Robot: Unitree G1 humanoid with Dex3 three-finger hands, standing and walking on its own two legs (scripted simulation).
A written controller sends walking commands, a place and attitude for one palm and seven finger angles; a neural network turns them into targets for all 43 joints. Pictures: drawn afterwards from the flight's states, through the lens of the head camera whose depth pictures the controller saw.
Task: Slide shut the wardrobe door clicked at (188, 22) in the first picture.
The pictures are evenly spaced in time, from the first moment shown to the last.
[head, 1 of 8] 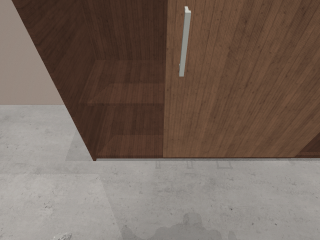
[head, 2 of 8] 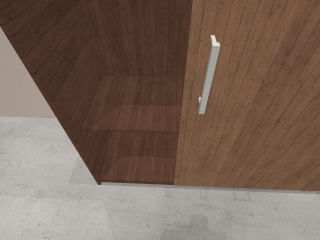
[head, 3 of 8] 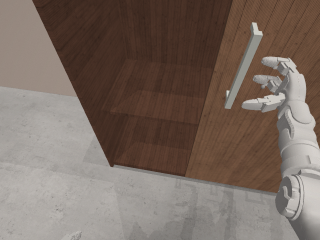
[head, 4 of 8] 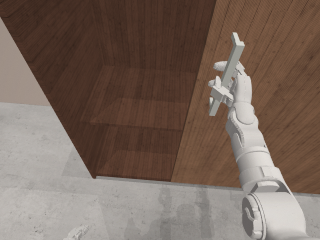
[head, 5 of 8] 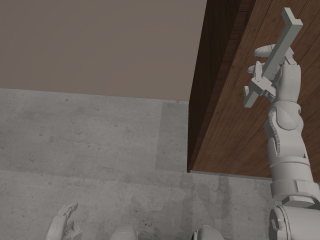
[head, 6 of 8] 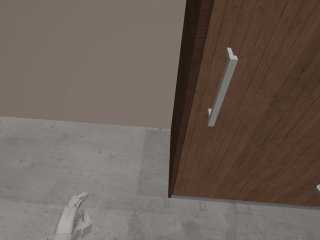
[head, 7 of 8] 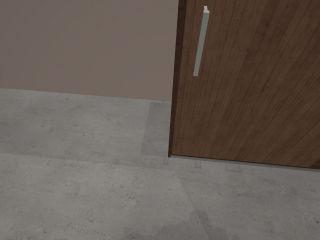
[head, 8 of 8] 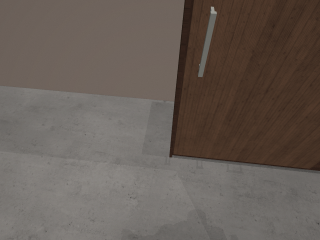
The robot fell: no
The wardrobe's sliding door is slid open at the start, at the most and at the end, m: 0.48 0.48 0.00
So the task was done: yes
